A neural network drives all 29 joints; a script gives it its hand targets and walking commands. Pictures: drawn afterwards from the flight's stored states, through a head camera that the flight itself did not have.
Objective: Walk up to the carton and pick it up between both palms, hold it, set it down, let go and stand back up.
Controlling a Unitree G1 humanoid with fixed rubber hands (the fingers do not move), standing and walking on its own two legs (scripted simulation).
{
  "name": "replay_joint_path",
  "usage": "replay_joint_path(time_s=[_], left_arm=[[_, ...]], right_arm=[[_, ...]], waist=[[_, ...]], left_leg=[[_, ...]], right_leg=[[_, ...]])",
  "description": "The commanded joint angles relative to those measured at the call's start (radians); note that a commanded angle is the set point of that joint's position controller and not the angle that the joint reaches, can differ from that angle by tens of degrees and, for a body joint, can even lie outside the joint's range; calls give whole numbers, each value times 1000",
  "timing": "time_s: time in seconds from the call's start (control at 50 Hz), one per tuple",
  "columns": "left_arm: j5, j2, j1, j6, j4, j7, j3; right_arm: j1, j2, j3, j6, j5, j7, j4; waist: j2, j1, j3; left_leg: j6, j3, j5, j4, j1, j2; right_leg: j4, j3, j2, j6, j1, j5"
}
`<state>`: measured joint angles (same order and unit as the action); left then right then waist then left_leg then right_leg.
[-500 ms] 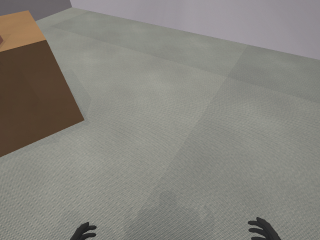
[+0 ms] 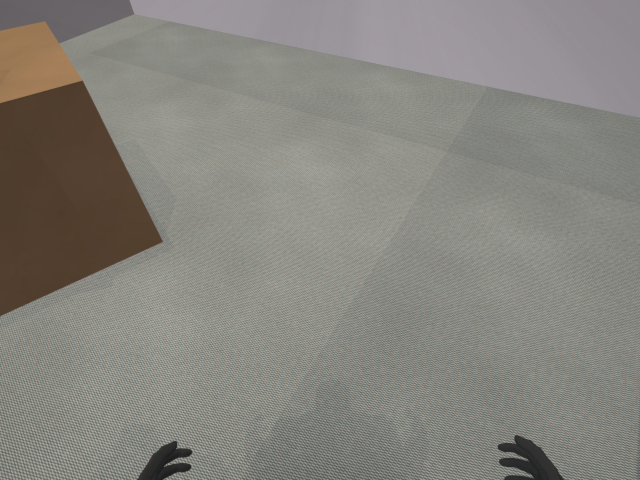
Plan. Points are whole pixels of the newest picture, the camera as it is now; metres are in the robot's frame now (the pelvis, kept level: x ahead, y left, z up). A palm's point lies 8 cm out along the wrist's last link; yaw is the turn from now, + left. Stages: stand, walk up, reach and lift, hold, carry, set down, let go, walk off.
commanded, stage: stand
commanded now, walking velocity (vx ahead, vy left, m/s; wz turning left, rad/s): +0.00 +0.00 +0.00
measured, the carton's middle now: out of the picture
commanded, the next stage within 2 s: walk up in 0.60 s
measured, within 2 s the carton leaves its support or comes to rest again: neither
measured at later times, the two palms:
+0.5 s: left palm out of the picture +0.12 +0.25 -0.08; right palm out of the picture +0.12 -0.25 -0.09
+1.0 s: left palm out of the picture +0.08 +0.33 -0.08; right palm out of the picture +0.13 -0.24 -0.09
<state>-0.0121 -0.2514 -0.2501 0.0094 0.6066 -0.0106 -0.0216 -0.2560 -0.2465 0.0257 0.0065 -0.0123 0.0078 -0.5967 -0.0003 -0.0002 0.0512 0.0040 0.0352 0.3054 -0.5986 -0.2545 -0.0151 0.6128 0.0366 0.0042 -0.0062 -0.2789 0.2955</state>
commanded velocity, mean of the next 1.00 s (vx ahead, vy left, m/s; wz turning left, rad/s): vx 0.00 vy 0.00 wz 0.00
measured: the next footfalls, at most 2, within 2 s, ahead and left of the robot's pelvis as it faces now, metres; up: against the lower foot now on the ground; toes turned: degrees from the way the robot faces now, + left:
left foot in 1.18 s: +0.14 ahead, +0.32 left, +0.00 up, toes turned +17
right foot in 1.52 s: +0.30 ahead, +0.12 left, +0.00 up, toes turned +17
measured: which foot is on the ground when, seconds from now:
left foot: down 0.00-0.84, up 0.86-1.00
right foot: down 0.00-1.00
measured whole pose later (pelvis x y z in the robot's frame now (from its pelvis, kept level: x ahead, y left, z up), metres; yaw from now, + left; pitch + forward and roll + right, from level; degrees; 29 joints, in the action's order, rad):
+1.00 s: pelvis +0.01 +0.03 +0.00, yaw +7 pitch -2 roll -1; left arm -0.09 -0.29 -0.28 0.06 0.69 0.05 -0.06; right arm -0.34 -0.35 0.08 -0.06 -0.08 0.10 -0.57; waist 0.05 0.00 0.05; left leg 0.02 -0.03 0.40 -1.10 -0.53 -0.04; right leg 0.61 -0.09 -0.11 -0.01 -0.23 0.33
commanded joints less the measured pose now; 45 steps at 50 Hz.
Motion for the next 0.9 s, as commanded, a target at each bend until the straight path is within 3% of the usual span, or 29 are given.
replay_joint_path(time_s=[0.0, 0.76, 0.78, 0.8, 0.82, 0.84, 0.86, 0.88], left_arm=[[-1, -124, 10, 19, -84, 3, -38], [1, -132, -3, 16, -65, 4, -29], [-60, -210, -81, 27, -46, 17, -100], [-78, -282, -145, 32, -28, 32, -123], [-91, -298, -162, 34, -7, 53, -127], [-95, -283, -154, 42, 6, 68, -120], [-91, -264, -137, 54, 15, 76, -110], [-88, -267, -113, 68, 19, 76, -105]], right_arm=[[12, -130, 32, 19, 0, -3, 83], [-20, -142, 24, 15, 1, -5, 62], [-30, -196, 51, -10, -43, 39, 93], [7, -163, 43, -27, -45, 62, 127], [41, -149, 41, -45, -72, 69, 145], [58, -172, 49, -56, -88, 75, 161], [54, -185, 59, -56, -92, 80, 163], [39, -187, 66, -53, -87, 83, 175]], waist=[[-1, -3, -48], [-11, 4, -17], [-13, -26, -53], [-134, -70, -21], [-160, -92, 18], [-84, -89, 60], [-32, -78, 72], [-25, -70, 73]], left_leg=[[-33, -94, -66, 126, 3, -81], [-38, -80, -17, 154, 0, -89], [-72, -150, 231, -12, -281, -32], [-18, -42, 251, -210, -510, 20], [-8, -85, 224, -450, -582, -36], [0, -155, 201, -529, -591, -81], [8, -177, 156, -553, -583, -93], [12, -195, 141, -549, -573, -114]], right_leg=[[-131, 94, -79, 41, -10, -101], [-148, 123, -70, 39, -33, -78], [-145, 178, -156, 129, 205, 295], [-305, 385, -334, 232, 334, 497], [-377, 514, -508, 318, 283, 488], [-381, 548, -561, 352, 214, 434], [-374, 508, -545, 343, 177, 390], [-367, 451, -529, 320, 160, 357]])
